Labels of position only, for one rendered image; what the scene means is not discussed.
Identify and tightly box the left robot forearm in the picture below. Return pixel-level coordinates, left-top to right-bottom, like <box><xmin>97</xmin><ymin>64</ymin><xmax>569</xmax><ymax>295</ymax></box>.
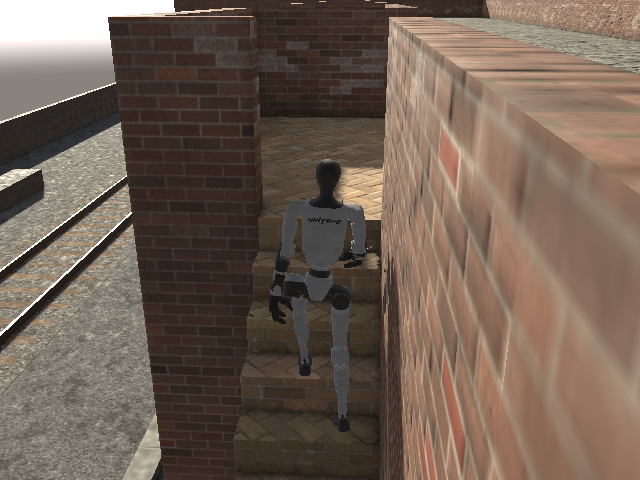
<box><xmin>270</xmin><ymin>242</ymin><xmax>290</xmax><ymax>296</ymax></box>

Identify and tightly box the left robot foot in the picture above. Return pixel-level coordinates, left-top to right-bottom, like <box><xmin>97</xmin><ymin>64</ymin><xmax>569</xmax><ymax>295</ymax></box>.
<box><xmin>298</xmin><ymin>353</ymin><xmax>312</xmax><ymax>376</ymax></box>

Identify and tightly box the right robot forearm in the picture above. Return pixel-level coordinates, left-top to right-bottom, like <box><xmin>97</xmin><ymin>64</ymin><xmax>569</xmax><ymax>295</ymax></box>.
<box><xmin>353</xmin><ymin>240</ymin><xmax>367</xmax><ymax>260</ymax></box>

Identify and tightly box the right robot shin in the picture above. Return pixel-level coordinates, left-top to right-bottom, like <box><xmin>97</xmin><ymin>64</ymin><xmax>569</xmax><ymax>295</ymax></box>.
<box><xmin>334</xmin><ymin>347</ymin><xmax>349</xmax><ymax>419</ymax></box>

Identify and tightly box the robot right upper arm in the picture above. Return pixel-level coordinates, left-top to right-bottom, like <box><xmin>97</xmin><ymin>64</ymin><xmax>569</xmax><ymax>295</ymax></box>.
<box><xmin>346</xmin><ymin>203</ymin><xmax>366</xmax><ymax>254</ymax></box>

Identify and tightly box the left robot hand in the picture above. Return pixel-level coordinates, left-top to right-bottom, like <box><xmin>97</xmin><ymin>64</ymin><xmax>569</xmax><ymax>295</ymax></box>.
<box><xmin>269</xmin><ymin>295</ymin><xmax>293</xmax><ymax>324</ymax></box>

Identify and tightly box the robot left upper arm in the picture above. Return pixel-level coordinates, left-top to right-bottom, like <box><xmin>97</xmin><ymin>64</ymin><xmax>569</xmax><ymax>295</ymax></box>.
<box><xmin>280</xmin><ymin>200</ymin><xmax>305</xmax><ymax>257</ymax></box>

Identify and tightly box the right robot hand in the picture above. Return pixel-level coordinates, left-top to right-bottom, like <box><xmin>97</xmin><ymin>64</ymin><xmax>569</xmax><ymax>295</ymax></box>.
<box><xmin>339</xmin><ymin>251</ymin><xmax>363</xmax><ymax>268</ymax></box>

